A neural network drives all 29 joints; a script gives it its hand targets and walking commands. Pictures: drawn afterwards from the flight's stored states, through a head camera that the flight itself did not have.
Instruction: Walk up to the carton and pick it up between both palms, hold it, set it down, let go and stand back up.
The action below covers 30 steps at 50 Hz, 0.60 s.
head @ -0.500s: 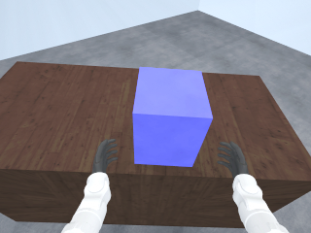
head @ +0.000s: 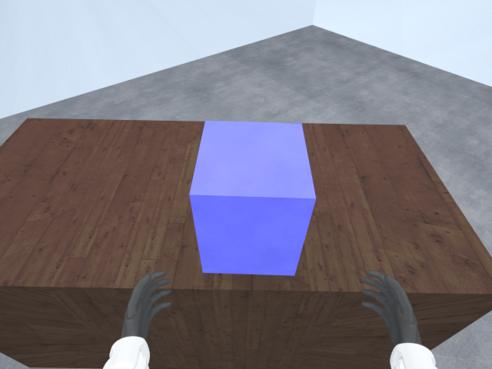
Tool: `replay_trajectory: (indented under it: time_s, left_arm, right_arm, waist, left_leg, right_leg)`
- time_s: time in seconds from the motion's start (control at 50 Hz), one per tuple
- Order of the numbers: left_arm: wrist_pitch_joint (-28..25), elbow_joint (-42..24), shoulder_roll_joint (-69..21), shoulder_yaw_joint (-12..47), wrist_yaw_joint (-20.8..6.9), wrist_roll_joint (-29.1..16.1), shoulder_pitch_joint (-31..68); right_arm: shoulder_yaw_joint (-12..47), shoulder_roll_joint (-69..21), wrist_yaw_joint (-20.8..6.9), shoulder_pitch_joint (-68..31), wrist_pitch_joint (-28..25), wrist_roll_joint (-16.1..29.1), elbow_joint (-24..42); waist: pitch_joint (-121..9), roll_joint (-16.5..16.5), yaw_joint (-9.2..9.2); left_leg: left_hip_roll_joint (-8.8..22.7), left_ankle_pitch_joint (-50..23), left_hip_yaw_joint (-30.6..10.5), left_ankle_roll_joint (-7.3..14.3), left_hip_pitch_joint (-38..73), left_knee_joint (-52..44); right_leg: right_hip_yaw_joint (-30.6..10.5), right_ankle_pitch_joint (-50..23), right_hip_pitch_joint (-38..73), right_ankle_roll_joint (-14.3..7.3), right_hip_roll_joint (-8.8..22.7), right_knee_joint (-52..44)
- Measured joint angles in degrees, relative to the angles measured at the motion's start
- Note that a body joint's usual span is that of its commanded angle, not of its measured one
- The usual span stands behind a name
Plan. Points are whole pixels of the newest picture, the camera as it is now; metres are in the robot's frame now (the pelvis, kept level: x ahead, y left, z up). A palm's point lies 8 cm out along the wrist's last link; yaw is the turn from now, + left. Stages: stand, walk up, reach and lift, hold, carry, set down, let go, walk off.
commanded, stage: set down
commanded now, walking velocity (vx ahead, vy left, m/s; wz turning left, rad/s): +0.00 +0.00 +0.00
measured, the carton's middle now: (250, 200) +0.47 +0.02 +0.01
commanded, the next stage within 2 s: let go in 1.54 s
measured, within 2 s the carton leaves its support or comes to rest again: neither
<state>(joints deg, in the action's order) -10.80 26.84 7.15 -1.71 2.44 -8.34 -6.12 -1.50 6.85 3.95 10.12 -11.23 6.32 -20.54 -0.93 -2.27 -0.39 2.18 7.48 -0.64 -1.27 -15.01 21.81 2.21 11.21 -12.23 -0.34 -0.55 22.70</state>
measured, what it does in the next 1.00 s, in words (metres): stands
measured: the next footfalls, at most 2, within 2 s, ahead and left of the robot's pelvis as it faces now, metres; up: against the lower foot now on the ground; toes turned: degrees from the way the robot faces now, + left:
none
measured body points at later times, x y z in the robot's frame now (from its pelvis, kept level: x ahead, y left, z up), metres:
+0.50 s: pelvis +0.01 -0.01 +0.00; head +0.04 +0.01 +0.45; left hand +0.23 +0.21 -0.05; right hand +0.22 -0.21 -0.02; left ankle +0.04 +0.14 -0.74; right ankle +0.01 -0.11 -0.74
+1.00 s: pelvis +0.02 -0.01 +0.00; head +0.05 +0.01 +0.45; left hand +0.22 +0.21 -0.06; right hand +0.21 -0.22 -0.05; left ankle +0.04 +0.14 -0.74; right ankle +0.01 -0.11 -0.74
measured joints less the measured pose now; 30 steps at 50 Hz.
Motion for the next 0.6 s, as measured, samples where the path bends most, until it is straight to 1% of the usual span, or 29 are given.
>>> replay_trajectory:
  time_s: [0.08,0.16,0.34,0.46,0.6]
  left_arm:
    - [2.8,-3.3,0.2,-0.2,0.2,-0.1,-1.7]
    - [4.6,-5.8,0.3,-0.2,0.7,-0.1,-2.3]
    - [7.2,-6.5,1.0,-0.2,0.9,-0.1,-2.9]
    - [7.4,-7.1,1.2,-0.2,0.6,-0.1,-4.4]
    - [7.4,-7.1,1.2,-0.2,-0.7,-0.1,-6.1]
  right_arm:
    - [0.0,-0.1,0.3,2.4,1.7,0.0,3.4]
    - [0.0,-0.3,-0.2,2.7,2.7,0.0,5.0]
    - [0.0,-1.1,-0.7,2.3,4.0,0.0,4.9]
    - [0.0,-1.1,-1.1,3.5,4.0,0.0,4.6]
    - [0.0,-1.1,-1.2,4.8,3.3,0.0,3.8]
  waist:
    - [0.9,-0.6,0.01]
    - [2.0,-0.8,0.01]
    - [3.4,-0.5,0.01]
    - [3.4,-0.1,0.01]
    - [3.4,0.6,0.01]
  left_leg:
    - [0.0,0.0,0.0,0.0,0.8,-0.3]
    - [0.0,0.0,0.0,0.0,0.9,-0.3]
    - [0.0,0.1,0.0,-0.2,1.1,-0.6]
    - [0.0,0.4,0.1,-0.4,1.4,-1.1]
    - [0.0,0.6,0.1,-0.4,1.8,-1.5]
  right_leg:
    - [0.0,0.1,0.6,-0.2,0.0,0.0]
    - [0.0,0.2,0.7,-0.3,0.0,0.0]
    - [0.0,0.4,0.8,-0.5,0.0,0.0]
    - [-0.1,0.9,0.9,-0.6,0.0,0.0]
    - [-0.1,1.3,1.1,-0.7,0.0,0.0]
